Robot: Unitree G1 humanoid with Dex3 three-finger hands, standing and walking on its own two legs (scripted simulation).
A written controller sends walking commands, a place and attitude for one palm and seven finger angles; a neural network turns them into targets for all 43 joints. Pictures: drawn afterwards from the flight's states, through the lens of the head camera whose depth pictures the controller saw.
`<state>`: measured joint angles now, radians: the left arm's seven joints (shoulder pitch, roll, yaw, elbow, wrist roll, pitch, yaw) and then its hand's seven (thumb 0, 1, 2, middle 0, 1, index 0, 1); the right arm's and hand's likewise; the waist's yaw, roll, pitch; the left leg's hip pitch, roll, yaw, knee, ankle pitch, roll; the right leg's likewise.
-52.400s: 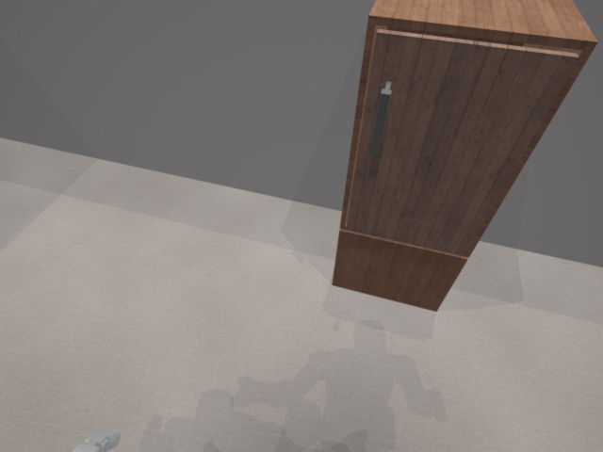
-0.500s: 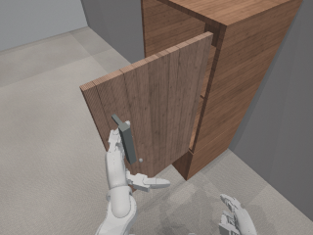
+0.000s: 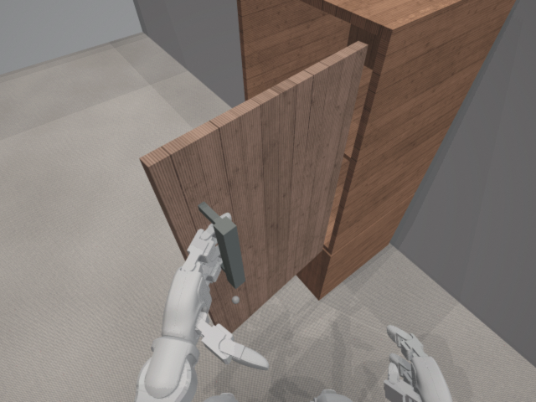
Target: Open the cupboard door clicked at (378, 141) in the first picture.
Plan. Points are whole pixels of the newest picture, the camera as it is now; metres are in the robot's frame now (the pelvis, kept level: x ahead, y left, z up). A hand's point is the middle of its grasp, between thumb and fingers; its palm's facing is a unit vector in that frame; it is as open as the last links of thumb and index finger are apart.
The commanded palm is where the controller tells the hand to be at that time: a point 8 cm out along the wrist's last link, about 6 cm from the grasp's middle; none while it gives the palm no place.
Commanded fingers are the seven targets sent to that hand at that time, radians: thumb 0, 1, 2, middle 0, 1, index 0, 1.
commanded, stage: slide the hand sideways off the handle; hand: left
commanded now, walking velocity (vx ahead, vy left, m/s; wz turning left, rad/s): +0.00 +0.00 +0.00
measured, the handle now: (222, 247) +0.31 +0.08 +0.08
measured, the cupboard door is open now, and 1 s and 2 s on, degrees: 96 95 95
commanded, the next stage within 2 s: draw the hand back to the body in 0.76 s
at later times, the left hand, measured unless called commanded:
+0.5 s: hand (195, 330) +0.20 +0.10 +0.07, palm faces -0.08 -1.00 -0.03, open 16.1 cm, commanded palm +0.17 +0.16 +0.07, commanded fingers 0.00 -0.50 0.30 -0.15 -0.30 -0.15 -0.30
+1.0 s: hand (159, 349) +0.18 +0.14 +0.08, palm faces -0.06 -1.00 -0.05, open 16.3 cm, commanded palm +0.15 +0.20 +0.09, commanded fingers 0.00 -0.50 0.30 -0.15 -0.30 -0.15 -0.30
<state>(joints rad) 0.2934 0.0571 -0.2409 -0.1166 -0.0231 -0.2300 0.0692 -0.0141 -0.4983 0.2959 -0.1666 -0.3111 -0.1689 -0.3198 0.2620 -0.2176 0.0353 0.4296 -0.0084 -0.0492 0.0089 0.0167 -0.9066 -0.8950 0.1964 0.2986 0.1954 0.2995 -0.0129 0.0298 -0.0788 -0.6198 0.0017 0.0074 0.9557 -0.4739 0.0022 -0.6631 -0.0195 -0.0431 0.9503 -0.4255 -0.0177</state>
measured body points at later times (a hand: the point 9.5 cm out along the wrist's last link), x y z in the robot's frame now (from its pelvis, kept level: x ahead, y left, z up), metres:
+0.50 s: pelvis +0.02 +0.00 -0.01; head +0.06 -0.01 +0.44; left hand +0.20 +0.16 +0.07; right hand +0.20 -0.22 -0.08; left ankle +0.01 +0.12 -0.68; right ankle +0.03 -0.11 -0.68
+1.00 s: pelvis +0.00 +0.00 -0.02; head +0.03 +0.00 +0.43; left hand +0.18 +0.19 +0.09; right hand +0.19 -0.21 -0.08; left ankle +0.01 +0.12 -0.68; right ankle +0.03 -0.11 -0.68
